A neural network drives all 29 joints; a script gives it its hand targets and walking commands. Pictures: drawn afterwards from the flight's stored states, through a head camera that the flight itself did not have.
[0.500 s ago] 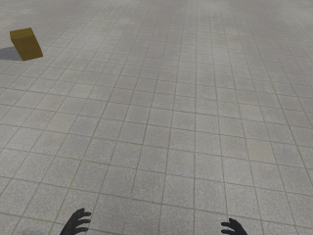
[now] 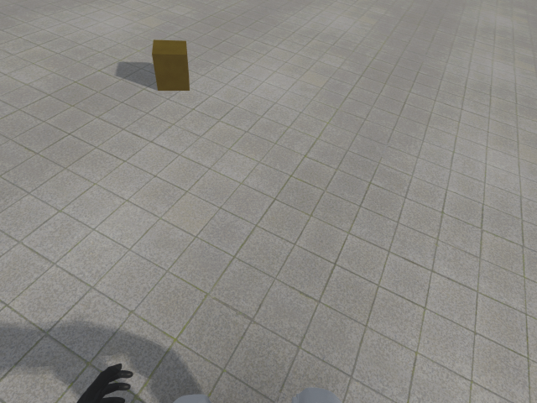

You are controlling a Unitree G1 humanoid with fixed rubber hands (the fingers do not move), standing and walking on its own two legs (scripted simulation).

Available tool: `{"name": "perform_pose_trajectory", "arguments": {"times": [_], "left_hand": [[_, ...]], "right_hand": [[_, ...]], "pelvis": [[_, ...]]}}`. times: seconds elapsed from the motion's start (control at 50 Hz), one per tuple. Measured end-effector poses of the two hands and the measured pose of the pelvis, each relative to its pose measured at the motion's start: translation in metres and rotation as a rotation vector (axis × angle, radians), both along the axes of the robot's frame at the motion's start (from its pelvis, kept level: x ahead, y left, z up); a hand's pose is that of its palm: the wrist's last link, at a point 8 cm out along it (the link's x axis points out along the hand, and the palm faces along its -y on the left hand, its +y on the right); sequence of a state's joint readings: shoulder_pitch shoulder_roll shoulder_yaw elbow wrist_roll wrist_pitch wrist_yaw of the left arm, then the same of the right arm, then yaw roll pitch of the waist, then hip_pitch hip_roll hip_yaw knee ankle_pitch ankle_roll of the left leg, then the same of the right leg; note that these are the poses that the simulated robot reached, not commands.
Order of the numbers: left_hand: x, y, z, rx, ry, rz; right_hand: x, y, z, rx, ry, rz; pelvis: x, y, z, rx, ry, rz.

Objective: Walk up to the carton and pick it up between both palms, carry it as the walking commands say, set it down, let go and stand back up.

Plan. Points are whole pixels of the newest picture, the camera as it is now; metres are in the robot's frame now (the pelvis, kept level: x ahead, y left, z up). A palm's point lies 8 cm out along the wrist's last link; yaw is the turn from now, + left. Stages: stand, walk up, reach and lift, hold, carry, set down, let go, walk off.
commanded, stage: walk up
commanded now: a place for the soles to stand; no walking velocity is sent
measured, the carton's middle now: (171, 65) +2.17 +0.56 -0.62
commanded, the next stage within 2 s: none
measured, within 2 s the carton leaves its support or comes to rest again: neither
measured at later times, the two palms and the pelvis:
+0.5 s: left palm (123, 295) +0.29 +0.23 -0.07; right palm (369, 228) +0.48 -0.25 -0.09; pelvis +0.31 -0.03 +0.02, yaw +14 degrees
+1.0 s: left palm (114, 175) +0.60 +0.35 -0.10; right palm (307, 141) +0.77 -0.13 -0.09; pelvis +0.62 +0.08 +0.01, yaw +17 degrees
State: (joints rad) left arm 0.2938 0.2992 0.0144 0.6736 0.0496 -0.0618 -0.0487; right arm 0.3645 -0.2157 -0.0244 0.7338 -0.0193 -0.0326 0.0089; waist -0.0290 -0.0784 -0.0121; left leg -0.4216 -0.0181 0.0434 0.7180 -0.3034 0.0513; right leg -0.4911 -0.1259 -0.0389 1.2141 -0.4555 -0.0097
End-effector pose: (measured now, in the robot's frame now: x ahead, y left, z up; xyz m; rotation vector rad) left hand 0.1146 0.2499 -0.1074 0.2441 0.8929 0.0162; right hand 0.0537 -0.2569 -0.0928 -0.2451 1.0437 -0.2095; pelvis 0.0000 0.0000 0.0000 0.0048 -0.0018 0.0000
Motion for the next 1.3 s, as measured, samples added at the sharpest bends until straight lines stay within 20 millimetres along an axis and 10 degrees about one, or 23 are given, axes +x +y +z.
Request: {"name": "perform_pose_trajectory", "arguments": {"times": [0.16, 0.32, 0.44, 0.62, 0.8, 0.86, 1.0, 1.12, 1.22, 1.3], "left_hand": [[0.114, -0.017, 0.038, -0.026, -0.076, 0.01], [0.212, -0.015, 0.03, 0.058, -0.115, 0.147], [0.195, -0.011, 0.03, 0.097, 0.022, 0.342], [0.152, -0.031, 0.033, 0.041, 0.329, 0.546], [0.204, -0.015, -0.003, -0.042, 0.559, 0.614], [0.258, 0.014, -0.019, -0.048, 0.544, 0.579], [0.48, 0.096, 0.011, 0.025, 0.169, 0.379], [0.633, 0.112, 0.038, 0.042, 0.001, 0.255], [0.725, 0.108, 0.033, 0.066, -0.05, 0.247], [0.746, 0.109, 0.02, 0.083, -0.022, 0.351]], "right_hand": [[0.028, 0.001, 0.003, 0.046, 0.142, -0.004], [0.179, -0.039, -0.029, 0.022, 0.151, 0.126], [0.345, -0.018, -0.015, 0.053, 0.022, 0.325], [0.553, 0.072, 0.026, 0.149, -0.172, 0.531], [0.714, 0.181, 0.018, 0.19, -0.29, 0.61], [0.74, 0.185, 0.001, 0.144, -0.272, 0.551], [0.721, 0.123, 0.003, 0.027, -0.054, 0.365], [0.716, 0.086, 0.0, -0.008, 0.102, 0.26], [0.756, 0.075, -0.026, 0.012, 0.207, 0.243], [0.826, 0.088, -0.041, 0.033, 0.214, 0.319]], "pelvis": [[0.095, -0.002, 0.022, 0.01, -0.017, 0.061], [0.215, -0.028, -0.004, 0.015, -0.019, 0.137], [0.28, -0.032, 0.009, -0.008, -0.023, 0.213], [0.386, -0.011, 0.03, -0.006, -0.022, 0.293], [0.51, 0.047, 0.0, 0.013, -0.032, 0.325], [0.543, 0.066, -0.014, 0.014, -0.026, 0.336], [0.619, 0.084, 0.013, 0.028, -0.025, 0.302], [0.694, 0.09, 0.02, 0.025, -0.028, 0.284], [0.771, 0.087, 0.004, 0.027, -0.035, 0.285], [0.818, 0.087, -0.006, 0.011, -0.04, 0.301]]}}
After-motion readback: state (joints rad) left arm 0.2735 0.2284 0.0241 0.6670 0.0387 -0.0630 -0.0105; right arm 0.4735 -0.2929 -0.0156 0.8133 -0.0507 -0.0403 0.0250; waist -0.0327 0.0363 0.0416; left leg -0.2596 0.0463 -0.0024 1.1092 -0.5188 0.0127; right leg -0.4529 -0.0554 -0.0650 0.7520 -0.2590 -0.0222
